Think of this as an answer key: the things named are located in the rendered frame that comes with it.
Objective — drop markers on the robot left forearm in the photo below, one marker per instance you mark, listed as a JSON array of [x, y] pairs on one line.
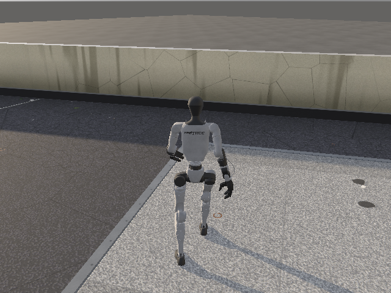
[[170, 154]]

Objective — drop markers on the robot right forearm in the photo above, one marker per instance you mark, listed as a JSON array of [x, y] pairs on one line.
[[224, 167]]

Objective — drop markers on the robot shin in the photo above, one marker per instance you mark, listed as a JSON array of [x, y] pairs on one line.
[[205, 210], [180, 234]]

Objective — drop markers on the left robot upper arm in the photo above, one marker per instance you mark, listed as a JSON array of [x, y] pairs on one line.
[[176, 128]]

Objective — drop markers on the right robot shin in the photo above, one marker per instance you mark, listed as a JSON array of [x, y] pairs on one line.
[[205, 210]]

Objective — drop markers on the left robot shin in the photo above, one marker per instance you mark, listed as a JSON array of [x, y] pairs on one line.
[[180, 234]]

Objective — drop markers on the right robot hand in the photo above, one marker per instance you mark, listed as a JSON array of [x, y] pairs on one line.
[[229, 185]]

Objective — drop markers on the right robot upper arm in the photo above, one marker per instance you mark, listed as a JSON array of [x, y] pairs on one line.
[[214, 129]]

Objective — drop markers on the left robot hand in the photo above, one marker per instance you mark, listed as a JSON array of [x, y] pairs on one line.
[[177, 154]]

